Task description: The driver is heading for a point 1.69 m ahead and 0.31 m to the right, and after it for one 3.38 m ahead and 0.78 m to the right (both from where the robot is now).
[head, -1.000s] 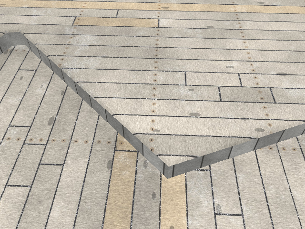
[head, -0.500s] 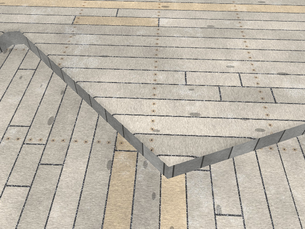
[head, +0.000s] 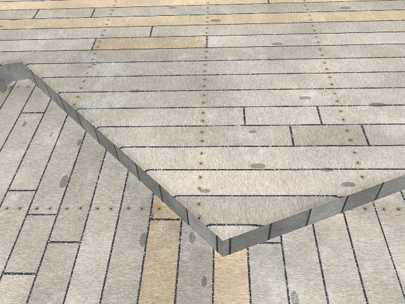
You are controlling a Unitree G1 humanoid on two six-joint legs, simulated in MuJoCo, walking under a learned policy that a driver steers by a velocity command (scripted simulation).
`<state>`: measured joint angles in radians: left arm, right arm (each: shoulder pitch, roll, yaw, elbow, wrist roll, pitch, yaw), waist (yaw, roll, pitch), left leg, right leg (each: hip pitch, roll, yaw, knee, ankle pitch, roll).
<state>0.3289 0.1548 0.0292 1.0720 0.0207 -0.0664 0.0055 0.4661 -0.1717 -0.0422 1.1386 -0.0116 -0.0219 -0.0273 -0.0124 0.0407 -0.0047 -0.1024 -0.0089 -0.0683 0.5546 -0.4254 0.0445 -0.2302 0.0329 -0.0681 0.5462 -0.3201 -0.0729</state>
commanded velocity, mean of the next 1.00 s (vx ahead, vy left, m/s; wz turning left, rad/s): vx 0.46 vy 0.00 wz -0.19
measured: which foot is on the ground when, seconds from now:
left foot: up 0.00-0.42, down 0.44-0.98, up 1.00-1.00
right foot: down 0.00-0.42, up 0.44-0.96, down 0.98-1.00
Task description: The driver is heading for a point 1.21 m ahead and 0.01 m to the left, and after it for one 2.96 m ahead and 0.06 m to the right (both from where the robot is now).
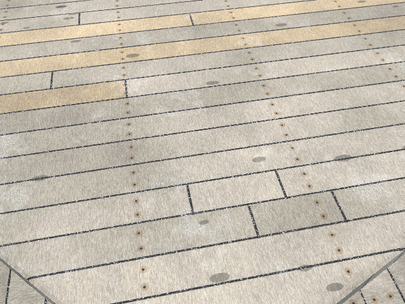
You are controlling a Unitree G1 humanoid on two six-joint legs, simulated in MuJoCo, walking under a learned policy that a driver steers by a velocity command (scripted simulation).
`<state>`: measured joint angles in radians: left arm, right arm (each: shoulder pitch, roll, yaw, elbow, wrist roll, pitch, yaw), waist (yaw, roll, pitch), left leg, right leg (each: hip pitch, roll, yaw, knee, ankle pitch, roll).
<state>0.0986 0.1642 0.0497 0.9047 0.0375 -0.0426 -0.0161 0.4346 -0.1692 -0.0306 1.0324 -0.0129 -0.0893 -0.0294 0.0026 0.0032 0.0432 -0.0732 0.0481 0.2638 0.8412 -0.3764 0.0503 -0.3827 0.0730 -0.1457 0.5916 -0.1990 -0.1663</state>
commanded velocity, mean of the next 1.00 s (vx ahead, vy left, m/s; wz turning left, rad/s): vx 0.50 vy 0.00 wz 0.03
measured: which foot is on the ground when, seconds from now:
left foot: up 0.00-0.42, down 0.44-1.00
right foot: down 0.00-0.46, up 0.48-0.98, down 1.00-1.00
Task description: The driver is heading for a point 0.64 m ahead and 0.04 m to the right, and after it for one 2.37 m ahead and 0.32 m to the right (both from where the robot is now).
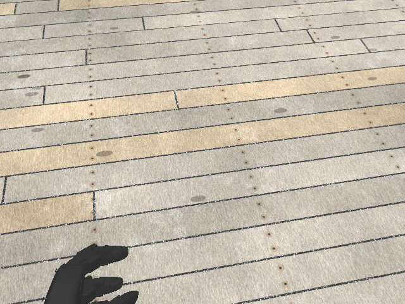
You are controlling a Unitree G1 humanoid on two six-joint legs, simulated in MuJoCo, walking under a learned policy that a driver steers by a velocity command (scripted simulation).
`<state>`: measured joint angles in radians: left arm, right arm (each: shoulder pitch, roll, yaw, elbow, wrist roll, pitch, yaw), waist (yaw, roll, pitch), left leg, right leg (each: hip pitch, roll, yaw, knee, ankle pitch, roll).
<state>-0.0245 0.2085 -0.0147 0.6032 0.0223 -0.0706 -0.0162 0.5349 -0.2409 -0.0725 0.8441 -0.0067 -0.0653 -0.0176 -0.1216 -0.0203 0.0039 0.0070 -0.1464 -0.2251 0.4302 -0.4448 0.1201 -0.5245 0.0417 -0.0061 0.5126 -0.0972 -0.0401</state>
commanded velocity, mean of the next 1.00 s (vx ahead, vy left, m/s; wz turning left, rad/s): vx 0.50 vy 0.00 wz -0.08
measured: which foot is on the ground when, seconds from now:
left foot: down 0.00-0.02, up 0.04-0.50, down 0.52-1.00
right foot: down 0.00-0.52, up 0.54-1.00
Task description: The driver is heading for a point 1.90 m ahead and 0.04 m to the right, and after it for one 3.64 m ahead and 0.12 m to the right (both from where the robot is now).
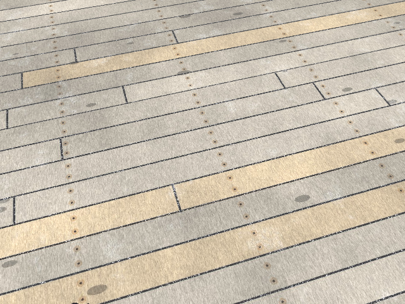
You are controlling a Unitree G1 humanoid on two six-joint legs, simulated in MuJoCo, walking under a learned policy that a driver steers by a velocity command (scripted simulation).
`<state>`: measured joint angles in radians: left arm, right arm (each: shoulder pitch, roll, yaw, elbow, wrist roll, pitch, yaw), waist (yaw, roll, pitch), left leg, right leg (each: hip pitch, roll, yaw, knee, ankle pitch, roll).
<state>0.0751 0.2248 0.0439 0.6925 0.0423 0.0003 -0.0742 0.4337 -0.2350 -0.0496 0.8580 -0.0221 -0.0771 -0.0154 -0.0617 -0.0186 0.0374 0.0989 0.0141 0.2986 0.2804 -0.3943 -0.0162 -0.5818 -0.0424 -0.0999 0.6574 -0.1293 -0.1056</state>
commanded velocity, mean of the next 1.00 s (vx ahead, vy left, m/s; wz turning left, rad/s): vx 0.50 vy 0.00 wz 0.01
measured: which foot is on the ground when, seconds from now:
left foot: down 0.00-0.06, up 0.08-0.60, down 0.62-1.00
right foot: up 0.00-0.02, down 0.04-0.64, up 0.66-1.00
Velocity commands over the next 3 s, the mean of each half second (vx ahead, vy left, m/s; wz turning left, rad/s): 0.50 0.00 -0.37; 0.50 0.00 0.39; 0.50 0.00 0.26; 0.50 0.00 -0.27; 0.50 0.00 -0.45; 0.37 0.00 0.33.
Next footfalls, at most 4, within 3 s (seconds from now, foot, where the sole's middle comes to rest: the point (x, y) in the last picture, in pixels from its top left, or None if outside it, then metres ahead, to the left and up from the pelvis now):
0.04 right None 0.18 -0.08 -0.77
0.62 left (196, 283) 0.53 0.02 -0.77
1.16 right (235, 200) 0.83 -0.14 -0.77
1.66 left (167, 159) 1.04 0.12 -0.77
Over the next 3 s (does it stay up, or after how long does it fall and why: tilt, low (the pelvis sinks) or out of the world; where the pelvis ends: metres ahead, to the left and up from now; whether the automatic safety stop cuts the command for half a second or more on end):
stays up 1.58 -0.02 0.01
